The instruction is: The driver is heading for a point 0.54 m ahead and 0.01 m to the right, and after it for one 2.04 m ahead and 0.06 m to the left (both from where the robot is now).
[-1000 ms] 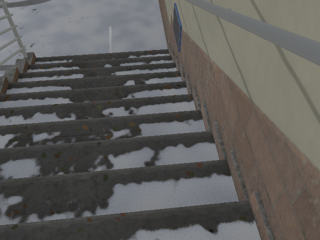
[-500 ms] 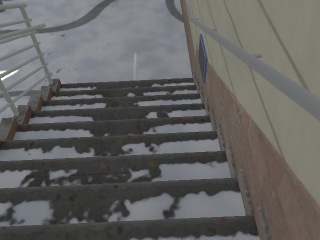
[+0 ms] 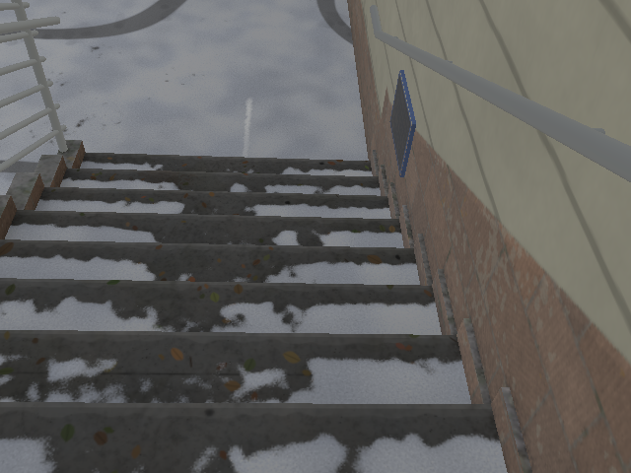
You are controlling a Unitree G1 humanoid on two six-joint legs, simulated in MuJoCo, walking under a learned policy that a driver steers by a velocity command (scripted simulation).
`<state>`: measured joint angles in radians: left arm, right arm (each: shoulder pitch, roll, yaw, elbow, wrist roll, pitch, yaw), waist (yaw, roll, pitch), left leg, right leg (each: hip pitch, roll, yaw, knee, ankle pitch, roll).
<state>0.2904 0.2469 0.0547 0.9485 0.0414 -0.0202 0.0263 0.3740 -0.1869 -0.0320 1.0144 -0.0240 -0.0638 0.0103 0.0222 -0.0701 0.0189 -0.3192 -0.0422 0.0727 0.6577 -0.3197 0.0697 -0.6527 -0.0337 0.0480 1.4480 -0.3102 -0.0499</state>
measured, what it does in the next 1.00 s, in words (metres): goes down: right foot 0.15 m lower, then left foot 0.15 m lower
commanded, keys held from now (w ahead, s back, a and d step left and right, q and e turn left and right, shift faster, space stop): w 0.54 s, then no key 0.46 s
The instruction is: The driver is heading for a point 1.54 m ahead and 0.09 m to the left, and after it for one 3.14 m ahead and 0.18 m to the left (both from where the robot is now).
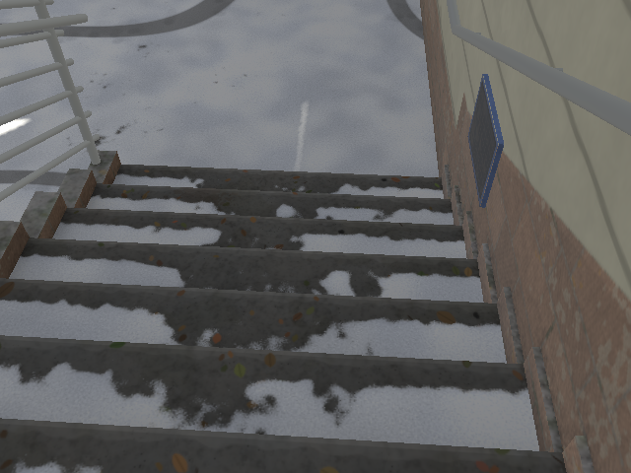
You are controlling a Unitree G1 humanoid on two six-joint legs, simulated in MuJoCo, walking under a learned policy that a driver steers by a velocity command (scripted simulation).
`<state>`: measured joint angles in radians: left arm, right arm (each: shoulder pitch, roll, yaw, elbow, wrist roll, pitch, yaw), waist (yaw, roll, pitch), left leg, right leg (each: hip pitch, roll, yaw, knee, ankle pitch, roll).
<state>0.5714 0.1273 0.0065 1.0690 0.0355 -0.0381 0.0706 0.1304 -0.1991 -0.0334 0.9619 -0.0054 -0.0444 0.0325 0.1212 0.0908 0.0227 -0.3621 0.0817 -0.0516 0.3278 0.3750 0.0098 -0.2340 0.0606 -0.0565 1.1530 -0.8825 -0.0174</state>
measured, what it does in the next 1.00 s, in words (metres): goes down: right foot, then left foot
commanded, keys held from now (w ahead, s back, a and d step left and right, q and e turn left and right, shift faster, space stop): no key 1.00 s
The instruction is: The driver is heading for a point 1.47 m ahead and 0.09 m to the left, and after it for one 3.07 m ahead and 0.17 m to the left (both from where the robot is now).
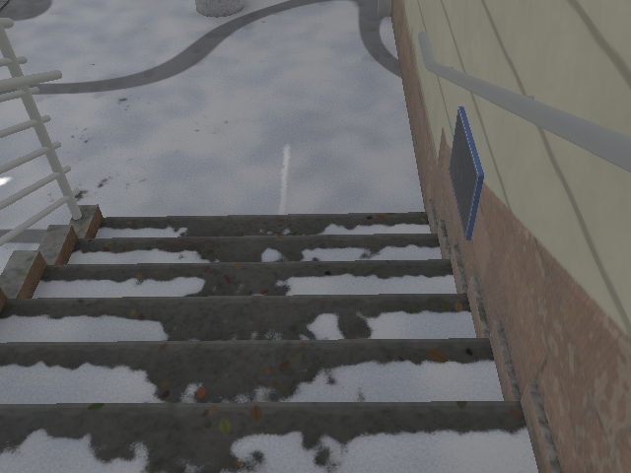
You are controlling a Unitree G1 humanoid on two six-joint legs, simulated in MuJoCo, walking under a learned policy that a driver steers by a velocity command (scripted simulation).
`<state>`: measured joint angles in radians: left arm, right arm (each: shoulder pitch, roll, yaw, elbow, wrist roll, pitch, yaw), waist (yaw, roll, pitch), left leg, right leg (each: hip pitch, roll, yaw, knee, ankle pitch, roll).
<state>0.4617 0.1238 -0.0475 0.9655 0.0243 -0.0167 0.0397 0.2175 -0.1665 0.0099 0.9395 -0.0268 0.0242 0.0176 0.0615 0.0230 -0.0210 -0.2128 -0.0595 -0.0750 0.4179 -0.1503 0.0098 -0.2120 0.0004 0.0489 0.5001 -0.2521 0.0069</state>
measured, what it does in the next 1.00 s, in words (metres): shifts its weight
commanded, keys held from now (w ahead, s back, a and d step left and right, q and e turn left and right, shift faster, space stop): no key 0.72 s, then w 0.28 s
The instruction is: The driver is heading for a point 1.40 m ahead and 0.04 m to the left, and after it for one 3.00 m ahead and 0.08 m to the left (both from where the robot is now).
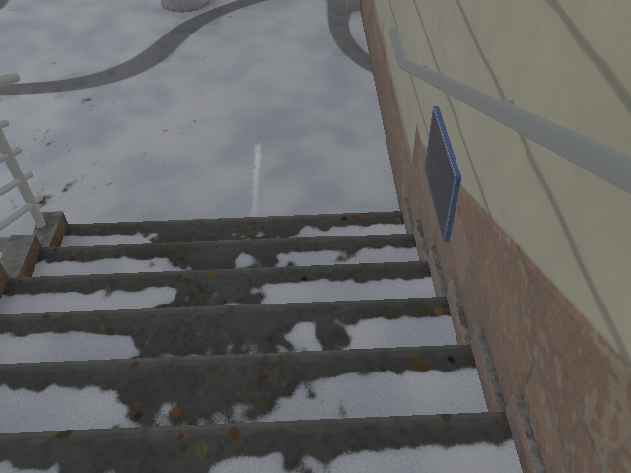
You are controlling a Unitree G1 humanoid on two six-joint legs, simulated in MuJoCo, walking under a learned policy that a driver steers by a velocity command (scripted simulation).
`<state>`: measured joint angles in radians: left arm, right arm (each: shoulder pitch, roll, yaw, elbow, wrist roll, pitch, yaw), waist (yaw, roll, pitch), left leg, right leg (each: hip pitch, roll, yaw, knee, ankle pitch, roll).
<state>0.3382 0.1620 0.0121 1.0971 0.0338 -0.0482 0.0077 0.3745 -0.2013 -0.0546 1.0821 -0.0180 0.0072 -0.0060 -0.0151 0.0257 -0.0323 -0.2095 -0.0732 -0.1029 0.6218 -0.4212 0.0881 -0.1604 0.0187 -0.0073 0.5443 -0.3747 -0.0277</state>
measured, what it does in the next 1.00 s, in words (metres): goes down: left foot 0.15 m lower, then right foot 0.15 m lower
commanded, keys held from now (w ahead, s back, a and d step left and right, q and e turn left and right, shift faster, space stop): w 1.00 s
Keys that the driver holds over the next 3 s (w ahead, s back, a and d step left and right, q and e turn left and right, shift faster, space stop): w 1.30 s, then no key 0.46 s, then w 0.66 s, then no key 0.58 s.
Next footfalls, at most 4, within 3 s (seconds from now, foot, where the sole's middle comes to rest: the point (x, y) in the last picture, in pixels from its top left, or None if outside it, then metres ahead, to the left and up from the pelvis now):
0.46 left None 0.38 0.15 -0.92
0.98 right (346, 463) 0.72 -0.04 -1.07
1.54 left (285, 390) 1.04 0.14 -1.22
2.04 right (338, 386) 1.04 -0.03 -1.22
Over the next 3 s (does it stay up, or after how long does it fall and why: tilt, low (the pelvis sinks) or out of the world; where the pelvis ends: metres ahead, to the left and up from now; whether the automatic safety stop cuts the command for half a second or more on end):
stays up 1.35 0.11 -0.60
